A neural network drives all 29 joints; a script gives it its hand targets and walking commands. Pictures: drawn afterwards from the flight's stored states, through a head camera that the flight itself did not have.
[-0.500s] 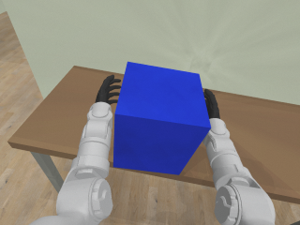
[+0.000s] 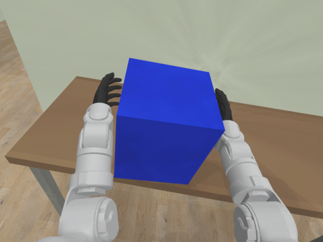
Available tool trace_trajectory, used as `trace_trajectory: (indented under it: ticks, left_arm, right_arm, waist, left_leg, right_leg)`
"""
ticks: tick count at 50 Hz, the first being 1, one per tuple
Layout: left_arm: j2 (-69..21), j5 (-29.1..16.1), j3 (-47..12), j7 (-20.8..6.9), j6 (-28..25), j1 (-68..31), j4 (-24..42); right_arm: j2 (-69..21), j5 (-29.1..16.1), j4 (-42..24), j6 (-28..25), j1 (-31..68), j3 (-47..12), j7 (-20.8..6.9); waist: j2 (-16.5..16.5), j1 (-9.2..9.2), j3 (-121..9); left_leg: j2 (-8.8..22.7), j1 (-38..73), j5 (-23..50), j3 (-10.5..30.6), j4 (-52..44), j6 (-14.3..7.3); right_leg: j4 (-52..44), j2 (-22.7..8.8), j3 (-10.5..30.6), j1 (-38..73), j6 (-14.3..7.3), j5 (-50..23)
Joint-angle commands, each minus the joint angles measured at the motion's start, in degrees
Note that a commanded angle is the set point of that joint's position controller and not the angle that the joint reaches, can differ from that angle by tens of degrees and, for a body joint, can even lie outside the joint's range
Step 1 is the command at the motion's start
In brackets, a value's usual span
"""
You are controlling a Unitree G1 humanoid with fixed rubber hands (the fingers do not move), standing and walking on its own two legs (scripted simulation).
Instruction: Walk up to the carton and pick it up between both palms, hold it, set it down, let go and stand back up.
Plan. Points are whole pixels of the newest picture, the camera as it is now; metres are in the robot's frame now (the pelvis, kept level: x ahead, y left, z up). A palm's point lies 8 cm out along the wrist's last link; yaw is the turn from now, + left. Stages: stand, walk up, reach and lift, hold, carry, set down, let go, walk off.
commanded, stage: reach and lift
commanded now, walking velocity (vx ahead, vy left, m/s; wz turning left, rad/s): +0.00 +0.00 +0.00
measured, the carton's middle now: (160, 125) +0.39 +0.02 +0.11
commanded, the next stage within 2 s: hold in 1.18 s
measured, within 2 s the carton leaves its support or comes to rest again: neither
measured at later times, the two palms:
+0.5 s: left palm (103, 102) +0.37 +0.16 +0.18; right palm (226, 118) +0.37 -0.14 +0.16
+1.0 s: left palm (102, 99) +0.37 +0.16 +0.19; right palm (228, 114) +0.37 -0.14 +0.17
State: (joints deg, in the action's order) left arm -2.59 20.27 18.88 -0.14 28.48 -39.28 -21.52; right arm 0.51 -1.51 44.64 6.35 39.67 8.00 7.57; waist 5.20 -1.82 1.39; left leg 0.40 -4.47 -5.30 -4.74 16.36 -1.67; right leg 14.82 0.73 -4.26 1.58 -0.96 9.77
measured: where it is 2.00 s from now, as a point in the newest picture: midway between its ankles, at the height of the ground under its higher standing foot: outside the picture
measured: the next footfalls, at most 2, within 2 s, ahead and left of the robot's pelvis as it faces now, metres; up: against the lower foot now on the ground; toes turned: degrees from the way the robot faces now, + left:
none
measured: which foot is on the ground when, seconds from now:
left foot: down 0.00-1.00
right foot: down 0.00-1.00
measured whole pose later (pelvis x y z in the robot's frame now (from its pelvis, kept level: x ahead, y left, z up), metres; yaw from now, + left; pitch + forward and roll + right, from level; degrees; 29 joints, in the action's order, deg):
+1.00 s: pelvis +0.00 -0.01 +0.00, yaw +0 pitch -8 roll +0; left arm -2.4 22.1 19.1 -3.3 38.5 -37.9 -10.3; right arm 1.8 -6.4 36.3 14.1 39.4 1.7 9.8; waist 5.1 -3.9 2.2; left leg 0.6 -2.3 -5.7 -4.2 16.4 -1.2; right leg 14.8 1.0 -4.8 3.9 -1.3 10.4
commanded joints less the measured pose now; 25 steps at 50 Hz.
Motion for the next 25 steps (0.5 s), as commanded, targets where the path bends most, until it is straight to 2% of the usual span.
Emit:
trace_trajectory:
  ticks: [1, 2, 6, 8, 10, 11, 13, 14, 16, 18, 19, 20, 22, 25]
  left_arm:
    - [-29.0, -4.8, -21.4, -8.8, 2.3, -23.0, 5.3]
    - [-28.9, -4.3, -21.3, -9.1, 3.1, -22.8, 4.8]
    - [-28.8, -4.7, -22.1, -9.3, 4.4, -22.8, 6.8]
    - [-29.5, -6.5, -24.8, -8.6, 3.9, -25.4, 11.3]
    - [-30.6, -6.9, -26.5, -7.8, 4.3, -25.3, 11.3]
    - [-30.0, -6.9, -26.4, -7.7, 4.5, -25.8, 11.1]
    - [-29.6, -5.8, -24.9, -7.8, 5.4, -23.3, 9.1]
    - [-29.3, -5.6, -24.4, -8.1, 5.9, -22.7, 8.5]
    - [-28.3, -5.2, -22.9, -8.7, 6.6, -22.1, 7.8]
    - [-27.9, -5.1, -22.0, -9.2, 6.8, -22.2, 9.0]
    - [-28.1, -5.0, -22.3, -9.4, 6.9, -22.4, 9.3]
    - [-28.6, -5.6, -23.2, -9.4, 6.8, -21.9, 10.8]
    - [-28.8, -6.4, -25.3, -9.2, 6.9, -22.5, 12.9]
    - [-28.7, -6.5, -26.7, -9.4, 7.1, -21.4, 15.0]
  right_arm:
    - [-25.5, -3.8, -15.9, -3.0, 35.7, -16.5, -4.4]
    - [-25.1, -3.9, -16.0, -2.3, 35.3, -16.2, -4.2]
    - [-25.4, -5.0, -21.0, -2.4, 38.0, -17.9, -4.0]
    - [-27.1, -6.4, -24.9, -3.0, 40.2, -20.0, -4.4]
    - [-27.1, -6.6, -26.5, -2.9, 42.3, -21.1, -4.3]
    - [-27.0, -6.1, -25.8, -2.4, 41.8, -20.5, -4.2]
    - [-26.4, -5.5, -24.4, -1.7, 40.1, -20.3, -4.2]
    - [-26.0, -5.2, -23.7, -1.3, 39.5, -19.3, -4.2]
    - [-25.4, -4.8, -22.8, -0.6, 38.6, -18.9, -4.1]
    - [-26.1, -5.0, -22.5, -0.4, 38.1, -19.1, -3.9]
    - [-25.8, -5.3, -23.0, -0.4, 37.6, -19.3, -3.9]
    - [-25.8, -5.7, -25.1, -0.6, 38.5, -20.1, -3.7]
    - [-25.9, -6.6, -27.3, -0.9, 39.2, -21.4, -3.3]
    - [-26.4, -8.3, -28.8, -0.3, 37.3, -23.4, -2.5]
  waist:
    - [-5.2, -1.96, -17.7]
    - [-5.5, -2.54, -15.0]
    - [-4.5, -1.79, -16.1]
    - [-6.2, -1.33, -20.9]
    - [-6.8, -1.14, -21.5]
    - [-6.7, -1.54, -20.8]
    - [-5.0, -1.15, -18.6]
    - [-4.9, -1.71, -16.8]
    - [-4.2, -1.28, -14.9]
    - [-2.6, -1.55, -15.6]
    - [-3.5, -2.21, -16.6]
    - [-3.6, -1.95, -18.8]
    - [-5.0, -2.63, -20.9]
    - [-5.8, -3.03, -21.5]
  left_leg:
    - [-0.6, 19.0, 10.0, 0.7, 1.4, 2.1]
    - [-0.7, 18.4, 9.2, 0.9, 1.1, 2.3]
    - [-0.8, 17.8, 6.8, 1.0, 0.5, 1.9]
    - [-0.7, 19.0, 10.8, 1.4, 1.8, 2.2]
    - [-0.7, 20.4, 10.7, 1.6, 2.4, 2.3]
    - [-0.5, 19.8, 10.0, 1.6, 2.3, 2.2]
    - [-0.1, 18.8, 6.4, 1.8, 0.9, 1.7]
    - [0.0, 18.2, 4.5, 1.3, 0.4, 1.4]
    - [0.1, 16.4, 2.0, 1.2, -0.7, 0.7]
    - [-0.4, 16.7, 3.6, 0.7, -0.6, 0.6]
    - [-0.6, 17.5, 5.1, 0.6, 0.0, 0.9]
    - [-0.5, 18.4, 7.7, 0.9, 0.9, 1.3]
    - [-0.5, 21.4, 12.2, 1.2, 2.7, 2.1]
    - [-1.1, 22.0, 14.6, 1.3, 3.5, 2.5]
  right_leg:
    - [-3.3, 1.4, -1.0, -4.6, 3.2, -7.7]
    - [-3.6, 1.2, -0.9, -4.7, 3.1, -6.7]
    - [-3.4, 1.6, -1.7, -5.9, 3.0, -4.3]
    - [-2.3, 1.6, -1.6, -6.0, 2.7, -6.9]
    - [-2.7, 1.8, -1.9, -8.0, 2.6, -4.8]
    - [-3.0, 1.6, -1.6, -8.3, 2.5, -4.4]
    - [-3.6, 1.8, -1.7, -7.8, 2.5, -2.6]
    - [-3.6, 1.3, -1.6, -8.3, 2.6, -1.3]
    - [-3.9, 1.1, -1.2, -7.8, 2.7, 0.1]
    - [-3.6, 1.1, -1.0, -6.1, 3.3, -2.8]
    - [-3.5, 1.2, -1.1, -5.2, 3.2, -4.5]
    - [-2.8, 1.4, -1.4, -4.8, 3.1, -6.5]
    - [-2.5, 1.5, -1.6, -4.5, 3.0, -9.5]
    - [-2.3, 1.6, -1.3, -3.1, 3.5, -13.3]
